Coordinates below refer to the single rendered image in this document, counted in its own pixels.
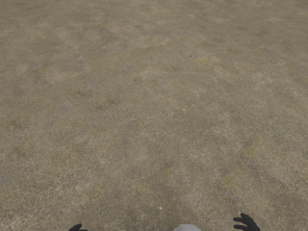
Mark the right robot hand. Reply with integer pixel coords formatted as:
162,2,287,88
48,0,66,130
233,213,261,231

